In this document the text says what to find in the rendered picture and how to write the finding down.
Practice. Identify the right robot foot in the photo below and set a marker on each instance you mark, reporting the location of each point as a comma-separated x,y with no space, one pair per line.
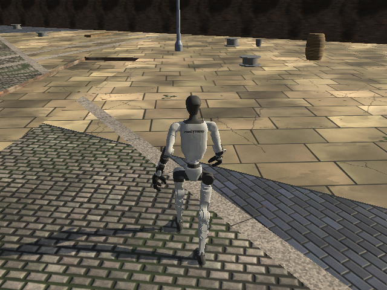
201,258

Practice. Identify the robot right upper arm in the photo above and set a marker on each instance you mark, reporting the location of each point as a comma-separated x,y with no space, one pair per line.
212,127

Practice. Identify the robot left hand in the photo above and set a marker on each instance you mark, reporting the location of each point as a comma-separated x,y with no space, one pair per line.
155,181

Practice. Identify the robot right hand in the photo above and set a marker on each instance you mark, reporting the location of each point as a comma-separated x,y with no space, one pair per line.
213,159

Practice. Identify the right robot forearm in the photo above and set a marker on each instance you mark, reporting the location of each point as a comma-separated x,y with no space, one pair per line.
219,155

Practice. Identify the left robot foot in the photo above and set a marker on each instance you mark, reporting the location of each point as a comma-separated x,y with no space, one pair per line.
180,224

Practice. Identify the robot left upper arm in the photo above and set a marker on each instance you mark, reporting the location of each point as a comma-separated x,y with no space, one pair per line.
171,136

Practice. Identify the robot foot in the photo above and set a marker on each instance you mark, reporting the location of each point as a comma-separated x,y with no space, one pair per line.
180,224
201,258

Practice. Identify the left robot forearm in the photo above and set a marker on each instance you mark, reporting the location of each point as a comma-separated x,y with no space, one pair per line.
162,163

